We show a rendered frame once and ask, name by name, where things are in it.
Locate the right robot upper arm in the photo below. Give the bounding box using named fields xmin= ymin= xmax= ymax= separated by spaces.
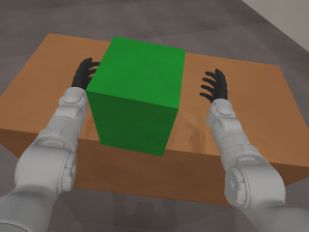
xmin=224 ymin=164 xmax=309 ymax=232

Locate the robot left forearm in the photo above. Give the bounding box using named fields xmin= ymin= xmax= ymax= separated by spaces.
xmin=14 ymin=87 xmax=88 ymax=186

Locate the left robot upper arm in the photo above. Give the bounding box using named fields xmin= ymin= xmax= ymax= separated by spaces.
xmin=0 ymin=144 xmax=77 ymax=232

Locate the left robot hand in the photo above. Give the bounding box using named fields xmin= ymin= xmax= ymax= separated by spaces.
xmin=71 ymin=57 xmax=100 ymax=91

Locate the robot right forearm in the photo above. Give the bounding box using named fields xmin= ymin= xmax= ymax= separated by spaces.
xmin=206 ymin=99 xmax=286 ymax=199

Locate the right robot hand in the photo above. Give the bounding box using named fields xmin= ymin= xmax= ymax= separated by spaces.
xmin=199 ymin=69 xmax=228 ymax=103

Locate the carton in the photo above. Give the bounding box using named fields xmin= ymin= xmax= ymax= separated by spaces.
xmin=85 ymin=36 xmax=185 ymax=157

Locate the pedestal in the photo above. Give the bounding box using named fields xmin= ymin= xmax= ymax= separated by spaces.
xmin=0 ymin=33 xmax=309 ymax=206

